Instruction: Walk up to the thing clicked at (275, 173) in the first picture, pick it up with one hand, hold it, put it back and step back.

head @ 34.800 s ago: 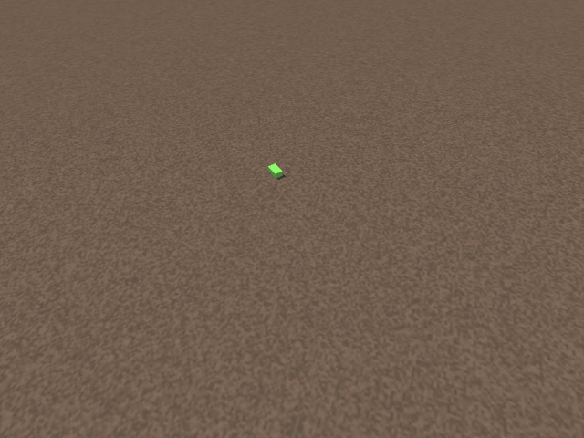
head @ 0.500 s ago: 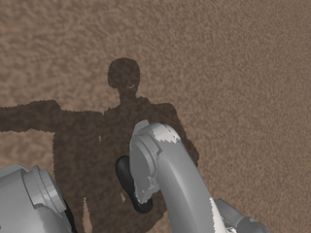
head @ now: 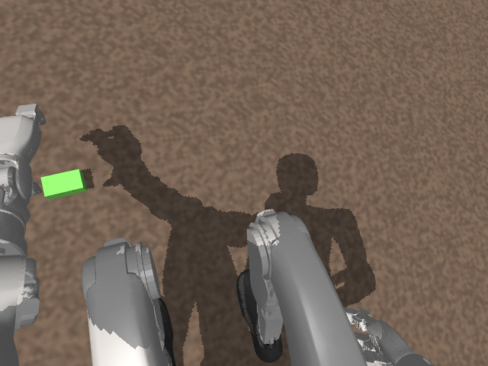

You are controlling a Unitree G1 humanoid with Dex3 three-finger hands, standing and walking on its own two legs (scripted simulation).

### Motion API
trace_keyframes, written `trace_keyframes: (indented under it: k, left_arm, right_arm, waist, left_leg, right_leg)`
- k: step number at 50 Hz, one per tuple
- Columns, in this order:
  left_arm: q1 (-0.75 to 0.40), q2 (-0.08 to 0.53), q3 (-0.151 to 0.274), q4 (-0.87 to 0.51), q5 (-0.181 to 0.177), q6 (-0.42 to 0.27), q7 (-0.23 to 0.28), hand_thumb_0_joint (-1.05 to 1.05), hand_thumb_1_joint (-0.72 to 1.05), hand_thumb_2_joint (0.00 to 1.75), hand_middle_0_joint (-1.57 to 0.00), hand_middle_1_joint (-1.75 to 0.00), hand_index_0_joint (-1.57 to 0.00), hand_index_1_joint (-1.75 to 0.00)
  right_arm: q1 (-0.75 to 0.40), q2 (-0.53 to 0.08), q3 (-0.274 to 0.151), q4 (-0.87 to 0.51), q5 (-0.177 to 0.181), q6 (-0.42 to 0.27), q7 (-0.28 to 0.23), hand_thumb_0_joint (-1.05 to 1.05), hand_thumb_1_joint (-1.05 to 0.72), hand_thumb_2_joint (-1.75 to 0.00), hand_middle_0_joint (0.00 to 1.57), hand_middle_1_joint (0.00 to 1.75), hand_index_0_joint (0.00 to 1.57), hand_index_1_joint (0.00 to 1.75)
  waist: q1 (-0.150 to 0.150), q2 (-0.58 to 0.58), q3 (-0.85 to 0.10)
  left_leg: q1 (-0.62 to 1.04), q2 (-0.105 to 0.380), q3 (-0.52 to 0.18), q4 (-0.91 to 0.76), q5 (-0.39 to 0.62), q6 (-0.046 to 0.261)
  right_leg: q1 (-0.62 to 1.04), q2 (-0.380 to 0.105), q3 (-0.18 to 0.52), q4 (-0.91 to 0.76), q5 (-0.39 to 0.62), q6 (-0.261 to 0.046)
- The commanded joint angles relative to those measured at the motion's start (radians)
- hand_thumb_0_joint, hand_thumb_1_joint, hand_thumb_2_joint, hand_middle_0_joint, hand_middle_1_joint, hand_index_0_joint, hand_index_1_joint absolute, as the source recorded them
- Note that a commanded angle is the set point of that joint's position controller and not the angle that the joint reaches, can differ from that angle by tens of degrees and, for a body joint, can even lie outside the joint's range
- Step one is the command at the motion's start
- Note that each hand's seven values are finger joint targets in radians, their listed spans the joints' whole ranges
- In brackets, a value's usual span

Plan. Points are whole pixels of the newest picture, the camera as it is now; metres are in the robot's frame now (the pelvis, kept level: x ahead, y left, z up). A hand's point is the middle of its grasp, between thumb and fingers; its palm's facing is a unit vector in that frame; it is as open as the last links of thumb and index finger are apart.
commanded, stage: withdraw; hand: left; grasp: from above
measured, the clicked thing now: (64, 184) +0.48 +0.31 -0.32
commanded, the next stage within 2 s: home in 0.30 s
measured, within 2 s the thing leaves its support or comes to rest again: neither
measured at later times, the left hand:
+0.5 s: hand (36, 179) +0.45 +0.32 -0.20, palm faces -0.43 -0.07 -0.90, open 12.4 cm
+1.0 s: hand out of the picture +0.36 +0.29 -0.02, palm faces -0.24 -0.65 -0.72, open 7.7 cm
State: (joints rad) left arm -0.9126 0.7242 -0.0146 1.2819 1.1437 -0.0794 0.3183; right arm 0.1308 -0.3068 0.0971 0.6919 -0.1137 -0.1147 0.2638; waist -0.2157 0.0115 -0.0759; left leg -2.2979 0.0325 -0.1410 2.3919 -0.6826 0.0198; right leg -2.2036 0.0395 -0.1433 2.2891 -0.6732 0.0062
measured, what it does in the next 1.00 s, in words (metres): rises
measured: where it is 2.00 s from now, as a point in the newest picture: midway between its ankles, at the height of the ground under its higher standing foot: (214, 347)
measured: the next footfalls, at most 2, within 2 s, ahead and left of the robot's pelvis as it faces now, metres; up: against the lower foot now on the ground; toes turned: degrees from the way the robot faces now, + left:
none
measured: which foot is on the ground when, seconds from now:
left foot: down 0.00-1.00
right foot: down 0.00-1.00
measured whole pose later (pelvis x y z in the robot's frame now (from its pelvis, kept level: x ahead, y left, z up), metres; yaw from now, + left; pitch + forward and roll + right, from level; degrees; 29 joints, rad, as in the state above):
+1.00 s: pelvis +0.01 +0.00 +0.11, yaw +5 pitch +35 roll -6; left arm -0.44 0.50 0.07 0.66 0.52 0.05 0.04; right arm 0.14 -0.28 -0.01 0.63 -0.01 -0.02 0.12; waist -0.08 0.04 -0.18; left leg -1.99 0.02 -0.07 2.05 -0.67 0.02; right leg -1.93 0.03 -0.08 1.99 -0.68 0.00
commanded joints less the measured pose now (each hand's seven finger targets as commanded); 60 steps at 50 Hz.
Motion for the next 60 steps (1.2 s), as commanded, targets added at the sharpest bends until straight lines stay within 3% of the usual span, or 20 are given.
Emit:
trace_keyframes:
  k: [1, 3, 6, 10, 15, 20, 23, 25, 29, 35, 38, 40, 41, 43, 44, 46, 48, 54, 56, 60]
  left_arm:
    - [-0.304, 0.186, 0.019, -0.093, -0.013, 0.000, -0.037, 0.00, -0.25, 0.80, -0.32, -0.74, -0.30, -0.75]
    - [-0.313, 0.176, 0.011, -0.054, -0.008, -0.016, -0.054, 0.00, -0.24, 0.80, -0.31, -0.75, -0.30, -0.76]
    - [-0.306, 0.220, 0.029, -0.013, 0.000, -0.040, -0.066, 0.00, -0.25, 0.81, -0.30, -0.77, -0.29, -0.77]
    - [-0.351, 0.233, 0.025, 0.028, 0.029, -0.094, -0.047, 0.00, -0.24, 0.80, -0.30, -0.76, -0.30, -0.76]
    - [-0.401, 0.282, 0.043, 0.113, 0.077, -0.165, 0.028, 0.00, -0.26, 0.81, -0.27, -0.79, -0.27, -0.79]
    - [-0.447, 0.387, 0.117, 0.112, 0.134, -0.205, 0.133, 0.00, -0.25, 0.79, -0.29, -0.77, -0.30, -0.76]
    - [-0.487, 0.396, 0.143, 0.022, 0.137, -0.196, 0.178, 0.00, -0.05, 0.93, -0.24, -0.62, -0.22, -0.64]
    - [-0.450, 0.402, 0.173, -0.045, 0.113, -0.167, 0.193, 0.00, 0.08, 0.97, -0.25, -0.62, -0.23, -0.64]
    - [-0.356, 0.378, 0.199, -0.106, 0.012, -0.091, 0.170, 0.00, 0.27, 0.96, -0.24, -0.55, -0.22, -0.56]
    - [-0.157, 0.232, 0.177, -0.278, -0.211, 0.009, 0.010, 0.00, 0.56, 0.92, -0.22, -0.42, -0.21, -0.43]
    - [-0.022, 0.148, 0.157, -0.451, -0.339, 0.056, -0.087, 0.00, 0.75, 0.94, -0.22, -0.38, -0.21, -0.38]
    - [0.074, 0.106, 0.171, -0.501, -0.420, 0.081, -0.143, 0.00, 0.88, 0.95, -0.21, -0.35, -0.21, -0.35]
    - [0.095, 0.137, 0.197, -0.589, -0.450, 0.085, -0.169, 0.00, 0.91, 0.94, -0.21, -0.33, -0.21, -0.33]
    - [0.182, 0.012, 0.123, -0.636, -0.520, 0.099, -0.223, 0.00, 0.90, 0.90, -0.20, -0.30, -0.20, -0.30]
    - [0.198, 0.036, 0.159, -0.707, -0.552, 0.102, -0.235, 0.00, 0.90, 0.90, -0.20, -0.30, -0.20, -0.30]
    - [0.256, -0.025, 0.133, -0.780, -0.622, 0.109, -0.258, 0.00, 0.90, 0.90, -0.20, -0.30, -0.20, -0.30]
    - [0.291, -0.027, 0.155, -0.857, -0.672, 0.116, -0.267, 0.00, 0.90, 0.90, -0.20, -0.30, -0.20, -0.30]
    - [0.474, -0.139, 0.132, -0.990, -0.823, 0.155, -0.264, 0.00, 0.90, 0.91, -0.20, -0.30, -0.20, -0.30]
    - [0.512, -0.140, 0.149, -1.079, -0.874, 0.177, -0.256, 0.00, 0.90, 0.91, -0.20, -0.31, -0.20, -0.31]
    - [0.633, -0.185, 0.142, -1.126, -0.982, 0.241, -0.244, 0.00, 0.90, 0.90, -0.20, -0.30, -0.20, -0.30]
  right_arm:
    - [0.213, -0.238, -0.091, -0.025, 0.022, 0.033, -0.054, 0.00, -0.90, -0.90, 0.20, 0.30, 0.20, 0.30]
    - [0.207, -0.229, -0.082, -0.036, 0.020, 0.045, -0.076, 0.00, -0.89, -0.90, 0.20, 0.30, 0.20, 0.30]
    - [0.195, -0.218, -0.068, -0.042, 0.018, 0.053, -0.105, 0.00, -0.89, -0.90, 0.20, 0.30, 0.20, 0.30]
    - [0.183, -0.211, -0.046, -0.043, 0.011, 0.054, -0.133, 0.00, -0.88, -0.89, 0.20, 0.30, 0.20, 0.30]
    - [0.199, -0.226, -0.023, -0.030, -0.011, 0.046, -0.149, 0.00, -0.88, -0.89, 0.20, 0.30, 0.20, 0.30]
    - [0.221, -0.247, -0.017, -0.013, -0.047, 0.025, -0.154, 0.00, -0.89, -0.89, 0.20, 0.30, 0.20, 0.30]
    - [0.239, -0.263, -0.034, -0.002, -0.061, 0.003, -0.147, 0.00, -0.89, -0.90, 0.20, 0.30, 0.20, 0.30]
    - [0.244, -0.272, -0.057, -0.007, -0.060, -0.006, -0.136, 0.00, -0.89, -0.90, 0.20, 0.30, 0.20, 0.30]
    - [0.266, -0.266, -0.093, 0.000, -0.043, -0.010, -0.111, 0.00, -0.89, -0.90, 0.20, 0.30, 0.20, 0.30]
    - [0.312, -0.233, -0.146, 0.010, 0.020, 0.016, -0.090, 0.00, -0.89, -0.90, 0.20, 0.30, 0.20, 0.30]
    - [0.282, -0.212, -0.168, -0.023, 0.061, 0.040, -0.097, 0.00, -0.90, -0.90, 0.20, 0.30, 0.20, 0.30]
    - [0.248, -0.199, -0.169, -0.043, 0.081, 0.053, -0.109, 0.00, -0.90, -0.90, 0.20, 0.30, 0.20, 0.30]
    - [0.222, -0.197, -0.171, -0.070, 0.086, 0.060, -0.116, 0.00, -0.90, -0.90, 0.20, 0.30, 0.20, 0.30]
    - [0.201, -0.167, -0.169, -0.077, 0.096, 0.068, -0.131, 0.00, -0.90, -0.90, 0.20, 0.30, 0.20, 0.30]
    - [0.188, -0.167, -0.173, -0.102, 0.100, 0.067, -0.139, 0.00, -0.90, -0.90, 0.20, 0.30, 0.20, 0.30]
    - [0.161, -0.151, -0.174, -0.116, 0.110, 0.067, -0.155, 0.00, -0.90, -0.90, 0.20, 0.30, 0.20, 0.30]
    - [0.129, -0.147, -0.176, -0.148, 0.117, 0.064, -0.174, 0.00, -0.90, -0.90, 0.20, 0.30, 0.20, 0.30]
    - [0.057, -0.130, -0.170, -0.187, 0.137, 0.036, -0.235, 0.00, -0.90, -0.90, 0.20, 0.30, 0.20, 0.30]
    - [0.041, -0.128, -0.171, -0.207, 0.143, 0.029, -0.255, 0.00, -0.90, -0.90, 0.20, 0.30, 0.20, 0.30]
    - [0.005, -0.111, -0.155, -0.234, 0.153, 0.013, -0.292, 0.00, -0.90, -0.90, 0.20, 0.30, 0.20, 0.30]
  waist:
    - [-0.048, 0.173, -0.563]
    - [-0.061, 0.121, -0.522]
    - [-0.042, 0.087, -0.481]
    - [-0.054, 0.126, -0.487]
    - [-0.083, 0.159, -0.486]
    - [-0.069, 0.308, -0.570]
    - [-0.073, 0.423, -0.624]
    - [-0.046, 0.487, -0.723]
    - [-0.002, 0.507, -0.806]
    - [0.060, 0.377, -0.891]
    - [0.080, 0.290, -0.875]
    - [0.075, 0.190, -0.789]
    - [0.094, 0.166, -0.783]
    - [0.085, 0.126, -0.731]
    - [0.096, 0.109, -0.738]
    - [0.101, 0.103, -0.707]
    - [0.112, 0.102, -0.675]
    - [0.125, 0.138, -0.599]
    - [0.134, 0.147, -0.638]
    - [0.132, 0.119, -0.579]
  left_leg:
    - [0.407, -0.024, 0.057, -0.285, 0.117, 0.021]
    - [0.362, -0.031, 0.071, -0.284, 0.098, 0.026]
    - [0.325, -0.038, 0.085, -0.286, 0.065, 0.029]
    - [0.335, -0.037, 0.079, -0.283, 0.038, 0.023]
    - [0.330, -0.034, 0.067, -0.242, 0.049, 0.021]
    - [0.459, -0.024, 0.063, -0.217, 0.110, 0.002]
    - [0.565, -0.016, 0.049, -0.234, 0.125, -0.012]
    - [0.652, -0.012, 0.039, -0.250, 0.175, -0.021]
    - [0.678, -0.013, 0.054, -0.267, 0.251, -0.018]
    - [0.688, -0.022, 0.087, -0.343, 0.313, 0.005]
    - [0.689, -0.024, 0.085, -0.409, 0.300, 0.014]
    - [0.636, -0.025, 0.075, -0.446, 0.267, 0.023]
    - [0.644, -0.022, 0.074, -0.459, 0.274, 0.025]
    - [0.638, -0.023, 0.078, -0.494, 0.241, 0.031]
    - [0.653, -0.021, 0.076, -0.515, 0.229, 0.031]
    - [0.684, -0.021, 0.078, -0.570, 0.178, 0.030]
    - [0.721, -0.017, 0.072, -0.628, 0.112, 0.029]
    - [0.910, -0.011, 0.041, -0.804, 0.068, 0.012]
    - [0.988, -0.011, 0.040, -0.848, 0.081, 0.010]
    - [1.079, -0.012, 0.030, -0.955, 0.045, 0.011]
  right_leg:
    - [0.352, 0.048, 0.006, -0.301, 0.158, -0.046]
    - [0.371, 0.046, 0.016, -0.326, 0.123, -0.045]
    - [0.388, 0.042, 0.041, -0.349, 0.057, -0.046]
    - [0.349, 0.040, 0.033, -0.319, 0.033, -0.047]
    - [0.304, 0.039, 0.018, -0.272, 0.051, -0.045]
    - [0.280, 0.036, -0.010, -0.210, 0.117, -0.050]
    - [0.209, 0.024, -0.050, -0.166, 0.157, -0.053]
    - [0.209, 0.017, -0.056, -0.145, 0.202, -0.057]
    - [0.238, 0.011, -0.045, -0.161, 0.263, -0.057]
    - [0.436, 0.020, -0.003, -0.287, 0.318, -0.046]
    - [0.512, 0.020, 0.023, -0.351, 0.321, -0.043]
    - [0.539, 0.018, 0.032, -0.393, 0.311, -0.038]
    - [0.565, 0.019, 0.042, -0.410, 0.316, -0.037]
    - [0.592, 0.018, 0.053, -0.467, 0.292, -0.035]
    - [0.625, 0.015, 0.059, -0.485, 0.280, -0.035]
    - [0.653, 0.010, 0.068, -0.542, 0.233, -0.036]
    - [0.665, 0.009, 0.073, -0.590, 0.171, -0.037]
    - [0.726, -0.002, 0.082, -0.702, 0.129, -0.039]
    - [0.782, -0.003, 0.088, -0.745, 0.138, -0.039]
    - [0.871, -0.004, 0.097, -0.850, 0.112, -0.033]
